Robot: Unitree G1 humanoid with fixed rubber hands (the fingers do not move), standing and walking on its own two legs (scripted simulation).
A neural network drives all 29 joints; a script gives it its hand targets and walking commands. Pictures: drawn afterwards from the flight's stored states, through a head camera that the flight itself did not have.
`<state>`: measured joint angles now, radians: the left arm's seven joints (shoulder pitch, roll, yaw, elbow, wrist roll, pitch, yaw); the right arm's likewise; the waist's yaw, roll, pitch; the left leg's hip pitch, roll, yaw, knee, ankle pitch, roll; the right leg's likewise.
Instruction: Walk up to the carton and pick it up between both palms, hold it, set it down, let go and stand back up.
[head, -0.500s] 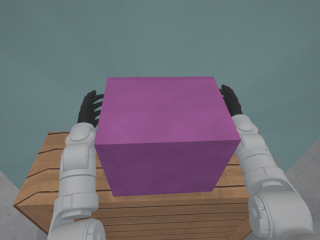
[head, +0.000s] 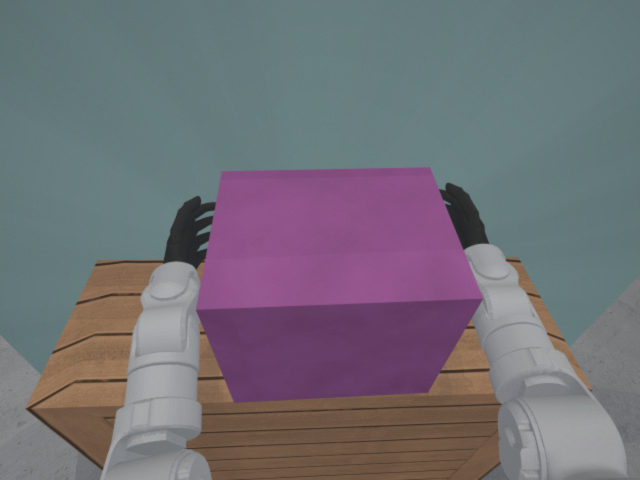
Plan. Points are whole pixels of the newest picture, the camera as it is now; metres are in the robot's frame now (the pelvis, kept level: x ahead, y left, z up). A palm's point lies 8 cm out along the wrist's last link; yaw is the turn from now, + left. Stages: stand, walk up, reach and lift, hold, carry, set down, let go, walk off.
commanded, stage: set down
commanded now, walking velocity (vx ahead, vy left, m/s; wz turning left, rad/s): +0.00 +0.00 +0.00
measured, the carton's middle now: (330, 287) +0.37 +0.00 +0.07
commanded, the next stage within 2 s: none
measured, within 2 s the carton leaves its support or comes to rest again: rests again in 0.26 s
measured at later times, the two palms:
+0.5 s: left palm (189, 270) +0.37 +0.18 +0.10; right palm (468, 254) +0.39 -0.19 +0.11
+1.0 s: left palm (193, 271) +0.37 +0.17 +0.10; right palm (469, 258) +0.39 -0.19 +0.10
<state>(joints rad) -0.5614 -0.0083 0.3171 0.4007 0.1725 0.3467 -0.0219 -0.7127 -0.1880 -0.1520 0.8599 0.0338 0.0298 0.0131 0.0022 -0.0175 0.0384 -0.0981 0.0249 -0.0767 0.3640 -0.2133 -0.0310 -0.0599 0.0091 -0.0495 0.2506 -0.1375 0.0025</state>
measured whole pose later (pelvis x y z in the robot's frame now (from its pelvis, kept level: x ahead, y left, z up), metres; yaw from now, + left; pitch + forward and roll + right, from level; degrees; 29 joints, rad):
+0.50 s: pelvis +0.00 +0.00 +0.00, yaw +0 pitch -3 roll -1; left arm -0.52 -0.02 0.31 0.45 0.17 0.25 -0.01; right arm -0.67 -0.18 -0.18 0.88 -0.01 -0.03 0.03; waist 0.01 -0.01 0.03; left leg -0.10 0.03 -0.08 0.36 -0.22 -0.03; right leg -0.07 0.01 -0.05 0.25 -0.14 0.00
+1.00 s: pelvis +0.01 +0.00 +0.00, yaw +0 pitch -2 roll -1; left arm -0.52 -0.02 0.31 0.53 0.17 0.15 -0.01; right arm -0.65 -0.16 -0.23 0.88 -0.05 -0.05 0.05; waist 0.01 -0.01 0.02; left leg -0.11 0.03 -0.08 0.36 -0.22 -0.03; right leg -0.07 0.01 -0.05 0.26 -0.15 0.00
